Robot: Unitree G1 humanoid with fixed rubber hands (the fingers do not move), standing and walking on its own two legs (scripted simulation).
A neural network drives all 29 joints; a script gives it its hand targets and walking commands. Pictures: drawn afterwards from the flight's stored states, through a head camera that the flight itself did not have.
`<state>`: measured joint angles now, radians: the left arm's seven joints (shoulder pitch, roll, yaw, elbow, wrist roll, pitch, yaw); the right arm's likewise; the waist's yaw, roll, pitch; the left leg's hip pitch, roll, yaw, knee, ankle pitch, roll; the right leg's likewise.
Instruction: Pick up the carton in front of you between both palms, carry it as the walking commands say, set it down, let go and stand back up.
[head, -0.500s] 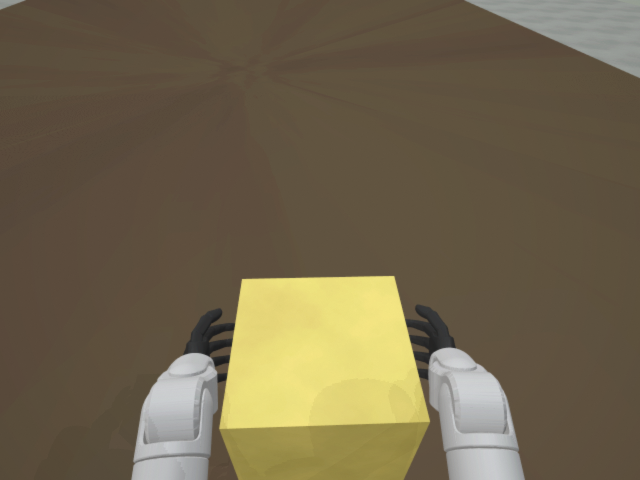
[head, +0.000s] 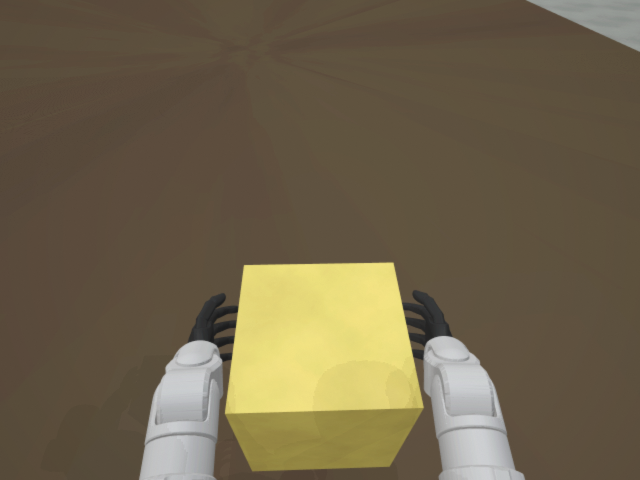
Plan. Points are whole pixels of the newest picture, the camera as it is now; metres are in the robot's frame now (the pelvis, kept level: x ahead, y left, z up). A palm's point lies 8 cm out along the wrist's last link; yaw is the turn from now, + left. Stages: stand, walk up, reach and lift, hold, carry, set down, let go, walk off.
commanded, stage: carry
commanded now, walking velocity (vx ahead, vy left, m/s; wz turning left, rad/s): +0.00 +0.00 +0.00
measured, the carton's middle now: (320, 370) +0.31 +0.00 -0.05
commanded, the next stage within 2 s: hold in 0.02 s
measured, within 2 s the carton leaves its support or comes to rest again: neither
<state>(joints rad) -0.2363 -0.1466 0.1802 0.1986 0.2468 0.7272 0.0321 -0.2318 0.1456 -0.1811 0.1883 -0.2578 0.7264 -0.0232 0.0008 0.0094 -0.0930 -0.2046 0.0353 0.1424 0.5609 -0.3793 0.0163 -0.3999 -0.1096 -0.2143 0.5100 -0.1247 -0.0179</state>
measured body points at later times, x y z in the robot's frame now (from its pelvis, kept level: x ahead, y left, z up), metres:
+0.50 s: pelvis -0.01 -0.03 +0.01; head -0.03 -0.06 +0.46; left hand +0.27 +0.16 +0.04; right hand +0.31 -0.13 +0.04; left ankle -0.05 +0.10 -0.73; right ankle +0.09 -0.14 -0.73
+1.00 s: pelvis +0.00 -0.05 +0.01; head -0.01 -0.07 +0.46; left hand +0.29 +0.15 +0.04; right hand +0.34 -0.15 +0.03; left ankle -0.05 +0.10 -0.73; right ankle +0.09 -0.14 -0.73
